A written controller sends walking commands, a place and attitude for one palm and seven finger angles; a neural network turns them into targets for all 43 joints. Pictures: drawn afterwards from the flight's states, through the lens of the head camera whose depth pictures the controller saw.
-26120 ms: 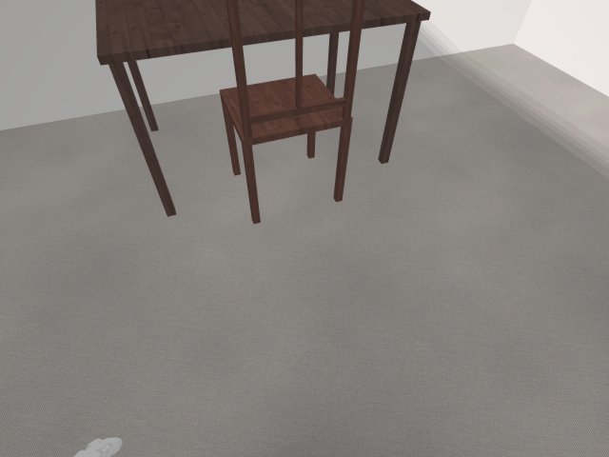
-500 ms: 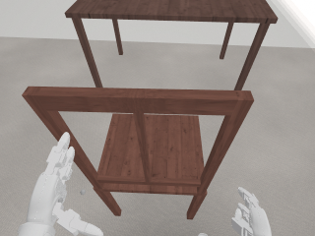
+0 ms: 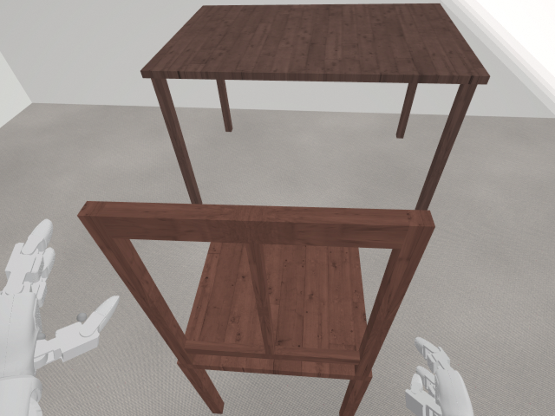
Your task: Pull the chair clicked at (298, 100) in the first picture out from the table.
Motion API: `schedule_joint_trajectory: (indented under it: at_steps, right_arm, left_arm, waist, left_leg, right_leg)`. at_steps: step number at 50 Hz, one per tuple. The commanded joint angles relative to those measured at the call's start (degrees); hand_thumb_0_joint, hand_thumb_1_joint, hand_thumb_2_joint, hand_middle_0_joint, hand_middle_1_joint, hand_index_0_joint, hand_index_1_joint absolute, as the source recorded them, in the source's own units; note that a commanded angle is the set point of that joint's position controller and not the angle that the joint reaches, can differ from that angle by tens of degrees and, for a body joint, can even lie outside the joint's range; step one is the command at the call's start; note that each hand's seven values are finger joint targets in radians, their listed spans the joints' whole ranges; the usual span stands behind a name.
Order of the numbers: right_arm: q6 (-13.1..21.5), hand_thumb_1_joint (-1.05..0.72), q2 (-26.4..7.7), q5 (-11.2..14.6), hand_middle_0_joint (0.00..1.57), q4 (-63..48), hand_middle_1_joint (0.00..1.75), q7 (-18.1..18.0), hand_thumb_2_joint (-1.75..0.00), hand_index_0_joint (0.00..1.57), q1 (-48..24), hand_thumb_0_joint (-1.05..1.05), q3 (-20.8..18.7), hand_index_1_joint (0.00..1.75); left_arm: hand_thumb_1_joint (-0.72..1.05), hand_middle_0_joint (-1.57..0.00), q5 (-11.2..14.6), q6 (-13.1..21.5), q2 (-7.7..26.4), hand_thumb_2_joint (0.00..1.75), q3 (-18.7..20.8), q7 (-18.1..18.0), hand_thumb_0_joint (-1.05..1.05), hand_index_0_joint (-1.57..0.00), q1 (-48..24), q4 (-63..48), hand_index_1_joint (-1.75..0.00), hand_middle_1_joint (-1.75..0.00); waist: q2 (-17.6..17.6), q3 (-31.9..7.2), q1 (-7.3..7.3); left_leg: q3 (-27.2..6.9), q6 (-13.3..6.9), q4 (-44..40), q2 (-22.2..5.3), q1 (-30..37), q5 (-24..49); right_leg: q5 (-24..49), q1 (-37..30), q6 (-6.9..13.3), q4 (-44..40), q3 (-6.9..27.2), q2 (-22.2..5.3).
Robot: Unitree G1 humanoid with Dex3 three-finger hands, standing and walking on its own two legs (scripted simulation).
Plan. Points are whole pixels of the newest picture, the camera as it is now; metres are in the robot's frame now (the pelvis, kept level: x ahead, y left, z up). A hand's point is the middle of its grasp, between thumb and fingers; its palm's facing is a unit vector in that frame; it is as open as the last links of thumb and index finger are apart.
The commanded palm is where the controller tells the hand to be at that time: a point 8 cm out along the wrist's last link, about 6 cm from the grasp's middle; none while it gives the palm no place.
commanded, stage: draw the hand back to the body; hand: left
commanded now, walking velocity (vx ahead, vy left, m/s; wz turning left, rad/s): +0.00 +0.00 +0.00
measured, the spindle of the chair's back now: (263, 306) +0.30 +0.07 -0.04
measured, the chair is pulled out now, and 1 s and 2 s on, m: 0.71 0.71 0.71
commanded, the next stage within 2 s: step back with the hand held close in 0.52 s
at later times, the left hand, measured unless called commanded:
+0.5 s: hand (56, 301) +0.19 +0.26 +0.16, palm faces +0.46 -0.78 -0.42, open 7.5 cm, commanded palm +0.14 +0.30 +0.18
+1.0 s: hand (61, 316) +0.18 +0.26 +0.15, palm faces +0.32 -0.78 -0.53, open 7.4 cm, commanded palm +0.11 +0.30 +0.18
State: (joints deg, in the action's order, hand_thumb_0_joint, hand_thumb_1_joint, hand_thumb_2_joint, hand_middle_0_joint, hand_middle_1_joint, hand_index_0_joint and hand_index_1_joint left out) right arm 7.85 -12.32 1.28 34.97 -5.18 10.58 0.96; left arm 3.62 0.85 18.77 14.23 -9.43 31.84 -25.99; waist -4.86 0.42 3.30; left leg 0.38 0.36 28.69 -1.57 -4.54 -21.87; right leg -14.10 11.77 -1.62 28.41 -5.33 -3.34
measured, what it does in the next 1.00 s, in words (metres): stands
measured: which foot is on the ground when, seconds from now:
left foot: down 0.00-1.00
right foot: down 0.00-1.00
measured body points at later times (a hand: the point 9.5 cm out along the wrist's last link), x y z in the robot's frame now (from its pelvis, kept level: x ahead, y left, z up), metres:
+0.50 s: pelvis -0.01 +0.00 +0.00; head -0.01 -0.02 +0.45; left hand +0.16 +0.30 +0.18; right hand +0.17 -0.23 -0.09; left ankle -0.07 +0.12 -0.73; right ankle +0.01 -0.14 -0.73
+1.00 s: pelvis -0.04 +0.01 +0.00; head -0.01 +0.00 +0.45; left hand +0.15 +0.30 +0.18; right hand +0.12 -0.24 -0.09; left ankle -0.07 +0.12 -0.73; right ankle +0.01 -0.14 -0.73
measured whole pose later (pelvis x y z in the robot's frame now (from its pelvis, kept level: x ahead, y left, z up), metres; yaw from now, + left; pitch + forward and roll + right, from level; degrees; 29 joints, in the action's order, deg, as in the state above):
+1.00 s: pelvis -0.04 +0.01 +0.00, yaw -3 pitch -1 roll +0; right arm 2.5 -12.3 1.5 33.4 -4.8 9.2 -1.8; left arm 2.5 7.2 23.1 22.9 -8.8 33.6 -28.5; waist -1.2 4.6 -0.7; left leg 3.9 -0.6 29.0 -0.6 -10.0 -18.4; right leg -8.7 18.0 -2.2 27.4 -1.6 -3.7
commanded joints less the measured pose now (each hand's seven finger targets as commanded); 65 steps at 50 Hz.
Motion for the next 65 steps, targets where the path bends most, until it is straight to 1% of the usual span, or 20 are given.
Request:
schedule_joint_trajectory:
  at_steps: [1, 7, 10, 15, 19, 29, 31, 32, 33, 34, 36, 38, 39, 43, 44, 47, 54, 59, 63, 65]
  right_arm:
    - [2.58, -0.9, -5.7, 0.36, 0.2, -8.16, 0.3, -0.38, -0.9, 0.2, -6.05, 0.0, -2.73, 0.3]
    - [2.73, -0.9, -6.07, 0.37, 0.2, -7.48, 0.3, -0.19, -0.9, 0.2, -6.28, 0.0, -3.03, 0.3]
    - [2.43, -0.9, -6.07, 0.53, 0.2, -7.12, 0.3, 0.24, -0.9, 0.2, -6.82, 0.0, -3.13, 0.3]
    - [2.99, -0.9, -6.39, 0.36, 0.2, -7.45, 0.3, 0.36, -0.9, 0.2, -6.97, 0.0, -3.3, 0.3]
    - [3.09, -0.9, -6.38, 0.48, 0.2, -7.21, 0.3, 0.12, -0.9, 0.2, -7.1, 0.0, -3.43, 0.3]
    - [3.45, -0.9, -6.5, 0.56, 0.2, -6.83, 0.3, 0.1, -0.9, 0.2, -7.36, 0.0, -3.25, 0.3]
    - [3.54, -0.9, -6.53, 0.49, 0.2, -6.91, 0.3, 0.14, -0.9, 0.2, -6.97, 0.0, -3.37, 0.3]
    - [3.62, -0.9, -6.6, 0.4, 0.2, -7.13, 0.3, 0.25, -0.9, 0.2, -7.1, 0.0, -3.09, 0.3]
    - [2.18, -0.9, -7.41, 0.82, 0.2, -8.2, 0.3, 0.14, -0.9, 0.2, -5.22, 0.0, -3.89, 0.3]
    - [1.48, -0.9, -6.58, 0.78, 0.2, -7.25, 0.3, -0.19, -0.9, 0.2, -4.66, 0.0, -3.5, 0.3]
    - [0.84, -0.9, -6.97, 0.49, 0.2, -7.78, 0.3, 0.18, -0.9, 0.2, -5.52, 0.0, -3.83, 0.3]
    - [-0.35, -0.9, -7.26, 0.09, 0.2, -8.61, 0.3, 0.63, -0.9, 0.2, -6.16, 0.0, -4.04, 0.3]
    - [-0.68, -0.9, -7.0, 0.27, 0.2, -8.8, 0.3, 0.66, -0.9, 0.2, -6.82, 0.0, -4.17, 0.3]
    - [-2.36, -0.9, -6.5, 0.11, 0.2, -10.4, 0.3, 0.63, -0.9, 0.2, -6.75, 0.0, -4.75, 0.3]
    - [-2.47, -0.9, -6.39, 0.39, 0.2, -10.33, 0.3, 0.35, -0.9, 0.2, -7.35, 0.0, -4.93, 0.3]
    - [-2.58, -0.9, -5.49, 0.54, 0.2, -11.11, 0.3, -0.08, -0.9, 0.2, -6.76, 0.0, -4.84, 0.3]
    - [-1.5, -0.9, -5.74, 0.61, 0.2, -10.2, 0.3, -0.84, -0.9, 0.2, -5.52, 0.0, -5.07, 0.3]
    - [-1.16, -0.9, -6.13, 0.32, 0.2, -9.6, 0.3, -1.12, -0.9, 0.2, -3.8, 0.0, -4.82, 0.3]
    - [-0.9, -0.9, -6.63, -0.31, 0.2, -10.17, 0.3, -0.78, -0.9, 0.2, -2.76, 0.0, -4.11, 0.3]
    - [-0.75, -0.9, -6.66, -0.39, 0.2, -10.11, 0.3, -1.04, -0.9, 0.2, -2.84, 0.0, -3.88, 0.3]
  left_arm:
    - [0.68, -0.17, 0.07, 4.22, 10.54, 0.8, 10.46, -1.32, 0.0, -0.17, -3.99, -10.76, -0.26, -0.26]
    - [0.9, -0.2, 0.45, 5.1, 13.21, 0.9, 14.82, -1.53, 0.0, -0.2, -7.62, -10.78, -0.3, -0.3]
    - [0.9, -0.2, 0.46, 4.73, 9.16, 0.9, 11.38, -0.81, 0.0, -0.2, -5.38, -6.95, -0.3, -0.3]
    - [0.9, -0.2, 0.1, 5.6, 12.2, 0.9, 13.08, -1.06, 0.0, -0.2, -7.16, -12.22, -0.3, -0.3]
    - [0.9, -0.2, 0.27, 5.51, 13.06, 0.9, 14.42, -1.28, 0.0, -0.2, -6.03, -12.03, -0.3, -0.3]
    - [0.9, -0.2, 0.19, 5.45, 11.99, 0.9, 13.54, -1.12, 0.0, -0.2, -6.92, -10.33, -0.3, -0.3]
    - [0.9, -0.2, 0.33, 5.61, 11.89, 0.9, 13.37, -1.11, 0.0, -0.2, -6.5, -10.29, -0.3, -0.3]
    - [0.9, -0.2, 0.21, 5.67, 9.59, 0.9, 10.49, -0.79, 0.0, -0.2, -8.16, -10.7, -0.3, -0.3]
    - [0.9, -0.2, 0.73, 8.95, 20.76, 0.9, 21.01, -0.71, 0.0, -0.2, -18.19, -14.81, -0.3, -0.3]
    - [0.9, -0.2, -0.01, 9.93, 21.25, 0.9, 21.16, -0.36, 0.0, -0.2, -19.17, -12.29, -0.3, -0.3]
    - [0.9, -0.2, -0.01, 9.73, 12.83, 0.9, 16.0, 0.31, 0.0, -0.2, -9.64, -6.68, -0.3, -0.3]
    - [0.9, -0.2, -0.59, 9.56, 10.39, 0.9, 14.04, 0.38, 0.0, -0.2, -4.19, -6.51, -0.3, -0.3]
    - [0.9, -0.2, -0.57, 9.42, 10.26, 0.9, 14.13, 0.21, 0.0, -0.2, -2.28, -6.33, -0.3, -0.3]
    - [0.9, -0.2, -1.39, 9.74, 13.23, 0.9, 16.95, -0.76, 0.0, -0.2, 0.3, -11.52, -0.3, -0.3]
    - [0.9, -0.2, -1.44, 10.02, 15.45, 0.9, 18.73, -1.24, 0.0, -0.2, 0.44, -13.03, -0.3, -0.3]
    - [0.9, -0.2, -1.09, 10.56, 15.53, 0.9, 19.56, -1.68, 0.0, -0.2, 2.15, -15.41, -0.3, -0.3]
    - [0.9, -0.2, -0.93, 10.85, 14.41, 0.9, 18.83, -2.32, 0.0, -0.2, 2.41, -14.87, -0.3, -0.3]
    - [0.9, -0.2, -1.34, 10.26, 14.07, 0.9, 17.54, -2.67, 0.0, -0.2, -1.67, -12.88, -0.3, -0.3]
    - [0.9, -0.2, -1.96, 10.52, 13.9, 0.9, 16.41, -2.69, 0.0, -0.2, -4.95, -13.83, -0.3, -0.3]
    - [0.9, -0.2, -2.23, 10.77, 14.41, 0.9, 16.95, -3.01, 0.0, -0.2, -5.09, -14.13, -0.3, -0.3]
  waist:
    - [1.82, -3.63, -0.41]
    - [1.48, -4.54, -0.1]
    - [2.63, -2.1, -0.44]
    - [-0.13, -5.24, 0.01]
    - [0.58, -4.54, -0.05]
    - [-0.46, -2.24, -0.15]
    - [1.14, -2.95, -0.2]
    - [2.02, -2.62, -0.62]
    - [3.6, 2.2, -1.75]
    - [3.76, 2.39, -2.31]
    - [4.33, -0.37, -2.52]
    - [2.73, -3.55, -2.57]
    - [1.69, -4.31, -2.65]
    - [5.52, -8.67, -2.72]
    - [3.77, -9.4, -2.85]
    - [2.98, -10.48, -2.76]
    - [-2.11, -7.11, -3.05]
    - [2.29, -3.09, -3.17]
    - [7.09, -1.15, -3.16]
    - [4.49, -0.98, -3.14]
  left_leg:
    - [-0.24, 0.13, -5.7, -1.66, -5.36, 23.19]
    - [0.03, -0.13, -6.39, -1.64, -4.12, 23.07]
    - [0.47, -0.29, -6.69, -1.76, -4.93, 22.46]
    - [-0.01, -0.21, -6.72, -1.57, -4.12, 22.99]
    - [0.01, 0.03, -6.66, -1.63, -4.69, 22.25]
    - [0.0, 0.09, -7.5, -1.72, -5.62, 19.4]
    - [-0.12, -0.06, -7.56, -1.82, -5.2, 18.85]
    - [-0.06, -0.19, -7.63, -1.6, -5.4, 18.65]
    - [1.05, -1.43, -6.37, -3.22, -7.14, 12.62]
    - [0.2, -1.36, -6.56, -2.75, -7.91, 9.34]
    - [0.36, -1.29, -6.93, -2.79, -6.61, 10.41]
    - [0.02, -1.49, -7.31, -3.85, -6.02, 15.6]
    - [0.02, -1.57, -7.75, -4.36, -6.41, 17.22]
    - [-1.05, -1.47, -5.61, -5.4, -7.45, 23.18]
    - [-1.27, -1.57, -5.69, -5.58, -7.91, 23.5]
    - [-1.9, -1.44, -4.52, -6.14, -9.17, 25.39]
    - [-3.25, -2.03, -5.44, -7.34, -15.87, 17.34]
    - [-2.77, -2.14, -4.42, -5.5, -21.86, 0.76]
    - [-2.85, -2.28, -2.22, -3.02, -21.1, -8.01]
    - [-3.51, -2.87, -3.71, -3.53, -22.01, -10.03]
  right_leg:
    - [16.6, -9.03, 3.08, -2.91, 1.53, 0.01]
    - [16.74, -10.09, 2.97, -3.76, 1.7, -0.07]
    - [16.41, -9.11, 2.92, -4.41, 1.65, -0.08]
    - [15.98, -10.39, 3.07, -3.93, 1.85, -0.21]
    - [15.95, -10.27, 3.29, -4.12, 2.22, 0.11]
    - [12.59, -8.76, 3.26, -4.47, 2.15, 0.22]
    - [12.22, -8.74, 3.15, -4.36, 2.09, 0.19]
    - [12.13, -8.48, 3.05, -4.36, 1.95, 0.06]
    - [17.41, -2.9, 2.83, -7.74, 9.52, -2.56]
    - [16.85, -2.61, 3.31, -8.33, 10.06, -3.55]
    - [16.09, -3.99, 3.06, -7.59, 9.88, -3.68]
    - [19.62, -5.93, 2.57, -5.21, 8.46, -3.47]
    - [20.89, -6.73, 2.26, -4.36, 7.73, -3.52]
    - [26.25, -8.26, 2.09, -1.35, 7.09, -3.84]
    - [27.12, -8.94, 2.09, -0.66, 7.06, -4.14]
    - [27.12, -8.32, 1.91, 1.39, 6.47, -3.9]
    - [18.67, -6.34, 1.63, 3.27, 6.43, -2.85]
    - [9.92, -3.29, 2.11, 0.01, 10.11, -3.59]
    - [-7.21, 3.8, 2.76, -7.32, 13.71, -4.77]
    - [-11.75, 3.77, 2.47, -8.04, 13.13, -4.23]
